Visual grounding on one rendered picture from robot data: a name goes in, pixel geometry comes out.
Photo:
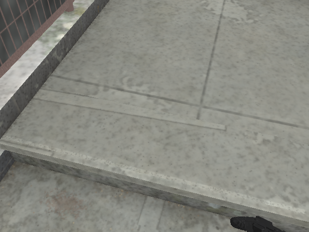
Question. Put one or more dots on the right robot hand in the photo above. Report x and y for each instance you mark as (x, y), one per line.
(254, 224)

